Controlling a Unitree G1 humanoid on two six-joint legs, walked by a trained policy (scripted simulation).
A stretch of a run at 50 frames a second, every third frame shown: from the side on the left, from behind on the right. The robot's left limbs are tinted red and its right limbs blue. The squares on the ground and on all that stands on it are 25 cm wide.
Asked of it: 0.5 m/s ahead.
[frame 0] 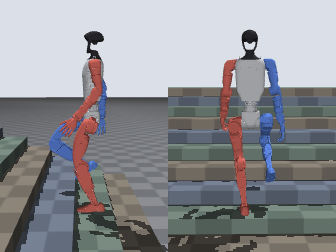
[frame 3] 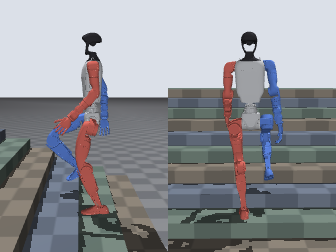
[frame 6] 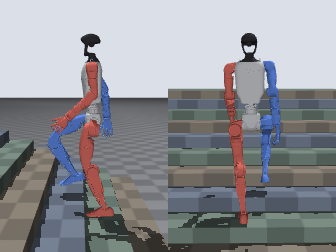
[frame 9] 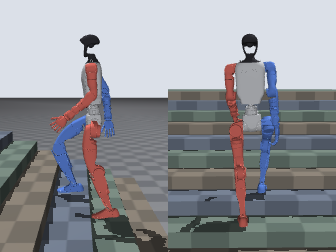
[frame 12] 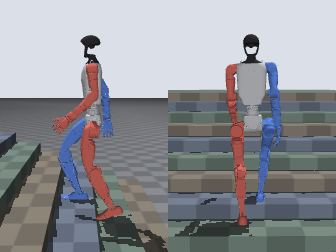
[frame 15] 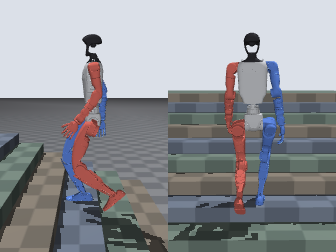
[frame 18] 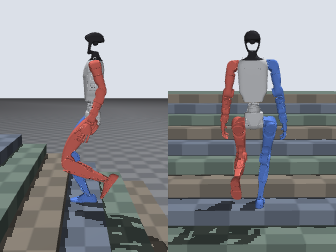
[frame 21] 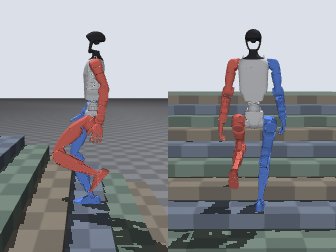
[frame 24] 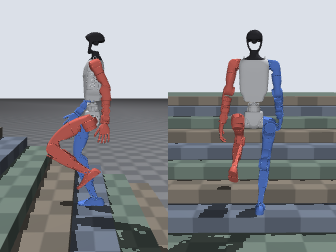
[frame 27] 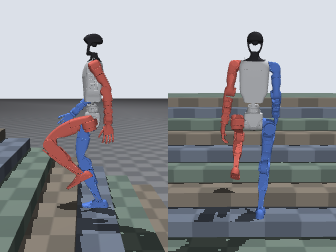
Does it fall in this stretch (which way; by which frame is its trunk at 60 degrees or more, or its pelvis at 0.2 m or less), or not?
no
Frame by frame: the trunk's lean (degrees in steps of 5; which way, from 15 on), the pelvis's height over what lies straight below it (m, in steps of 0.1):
0: 0, 0.8
3: 0, 0.8
6: 0, 0.8
9: 5, 0.8
12: 0, 0.7
15: 0, 0.7
18: 0, 0.7
21: 5, 0.7
24: 5, 0.8
27: 0, 0.8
